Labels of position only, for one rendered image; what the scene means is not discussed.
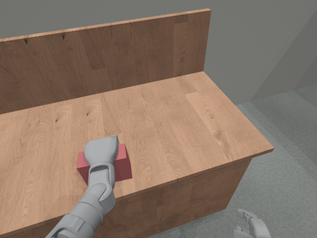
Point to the right robot hand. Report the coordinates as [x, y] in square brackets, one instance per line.
[257, 226]

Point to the sponge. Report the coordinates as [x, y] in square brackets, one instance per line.
[122, 165]

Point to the left robot hand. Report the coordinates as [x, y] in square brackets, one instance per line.
[101, 150]

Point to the left robot forearm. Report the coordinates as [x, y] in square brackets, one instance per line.
[89, 212]

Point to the table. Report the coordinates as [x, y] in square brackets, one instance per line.
[141, 79]

